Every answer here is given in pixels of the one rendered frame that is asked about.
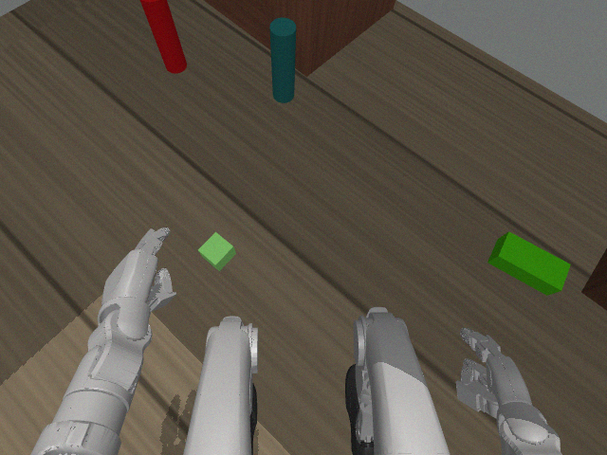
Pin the right robot arm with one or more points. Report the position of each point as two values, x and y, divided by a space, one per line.
524 431

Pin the right robot foot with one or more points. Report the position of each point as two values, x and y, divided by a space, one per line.
352 406

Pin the right robot hand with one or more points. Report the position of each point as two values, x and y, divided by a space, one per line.
498 383

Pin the left robot hand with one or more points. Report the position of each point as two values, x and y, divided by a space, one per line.
134 275

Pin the left robot arm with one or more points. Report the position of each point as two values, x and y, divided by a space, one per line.
90 418

